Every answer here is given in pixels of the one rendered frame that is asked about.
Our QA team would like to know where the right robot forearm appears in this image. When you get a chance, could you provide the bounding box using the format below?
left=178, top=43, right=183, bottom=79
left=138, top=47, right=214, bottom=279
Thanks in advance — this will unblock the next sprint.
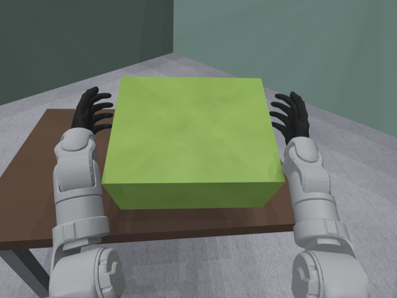
left=282, top=137, right=370, bottom=293

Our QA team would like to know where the table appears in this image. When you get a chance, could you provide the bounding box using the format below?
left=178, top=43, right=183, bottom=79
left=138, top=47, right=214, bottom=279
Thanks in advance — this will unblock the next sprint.
left=0, top=109, right=295, bottom=298

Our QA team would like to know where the carton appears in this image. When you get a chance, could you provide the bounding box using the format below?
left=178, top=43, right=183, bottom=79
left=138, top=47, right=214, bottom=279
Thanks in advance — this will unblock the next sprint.
left=102, top=76, right=285, bottom=210

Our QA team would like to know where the left robot hand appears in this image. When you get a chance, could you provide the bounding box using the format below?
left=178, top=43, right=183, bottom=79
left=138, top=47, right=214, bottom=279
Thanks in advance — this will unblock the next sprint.
left=71, top=86, right=113, bottom=135

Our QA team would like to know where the left robot forearm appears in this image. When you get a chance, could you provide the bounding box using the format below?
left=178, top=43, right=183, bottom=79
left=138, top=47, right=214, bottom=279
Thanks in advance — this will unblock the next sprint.
left=49, top=127, right=110, bottom=297

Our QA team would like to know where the right robot hand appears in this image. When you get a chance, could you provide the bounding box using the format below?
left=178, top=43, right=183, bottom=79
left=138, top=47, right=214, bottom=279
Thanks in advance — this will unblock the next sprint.
left=269, top=91, right=310, bottom=145

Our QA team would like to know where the robot left upper arm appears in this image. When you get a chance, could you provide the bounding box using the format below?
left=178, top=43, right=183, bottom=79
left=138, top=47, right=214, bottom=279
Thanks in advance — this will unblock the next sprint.
left=46, top=247, right=125, bottom=298

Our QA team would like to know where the robot right upper arm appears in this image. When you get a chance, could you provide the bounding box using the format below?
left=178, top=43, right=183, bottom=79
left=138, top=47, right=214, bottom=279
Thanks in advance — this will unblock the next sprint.
left=292, top=250, right=370, bottom=298

